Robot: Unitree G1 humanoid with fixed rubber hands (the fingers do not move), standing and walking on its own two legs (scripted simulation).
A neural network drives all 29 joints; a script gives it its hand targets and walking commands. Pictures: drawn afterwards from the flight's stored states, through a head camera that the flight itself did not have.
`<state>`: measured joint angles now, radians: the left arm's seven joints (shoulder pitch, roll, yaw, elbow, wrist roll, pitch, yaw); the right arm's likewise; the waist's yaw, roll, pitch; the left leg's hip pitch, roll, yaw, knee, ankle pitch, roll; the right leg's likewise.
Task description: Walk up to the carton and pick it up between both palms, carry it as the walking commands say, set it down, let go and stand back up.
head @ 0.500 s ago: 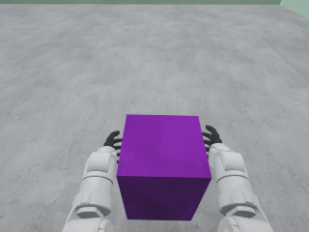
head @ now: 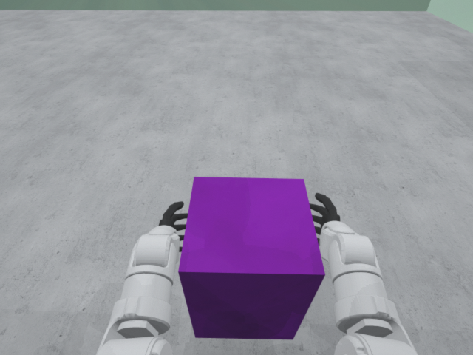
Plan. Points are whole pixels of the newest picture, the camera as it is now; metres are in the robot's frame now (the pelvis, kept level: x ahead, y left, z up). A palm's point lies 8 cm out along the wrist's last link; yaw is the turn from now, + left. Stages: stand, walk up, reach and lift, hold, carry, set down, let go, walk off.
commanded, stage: hold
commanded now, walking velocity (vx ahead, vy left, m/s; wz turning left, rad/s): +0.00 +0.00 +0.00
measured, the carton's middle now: (246, 263) +0.30 +0.00 -0.02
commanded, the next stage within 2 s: carry in 0.12 s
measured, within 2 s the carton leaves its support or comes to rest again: neither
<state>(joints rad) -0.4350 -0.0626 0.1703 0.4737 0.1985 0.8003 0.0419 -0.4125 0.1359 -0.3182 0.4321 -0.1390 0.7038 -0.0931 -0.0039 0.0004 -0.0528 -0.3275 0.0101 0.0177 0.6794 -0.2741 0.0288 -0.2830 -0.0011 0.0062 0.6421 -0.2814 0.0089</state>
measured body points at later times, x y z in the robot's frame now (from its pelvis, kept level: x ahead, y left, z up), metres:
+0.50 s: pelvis +0.05 -0.03 +0.01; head -0.01 -0.05 +0.46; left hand +0.35 +0.12 +0.12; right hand +0.36 -0.18 +0.12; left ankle +0.06 +0.12 -0.68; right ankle +0.03 -0.14 -0.72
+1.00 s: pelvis +0.28 +0.04 +0.00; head +0.23 +0.04 +0.45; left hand +0.52 +0.23 +0.10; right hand +0.58 -0.06 +0.11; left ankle +0.20 +0.13 -0.72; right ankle +0.34 -0.09 -0.72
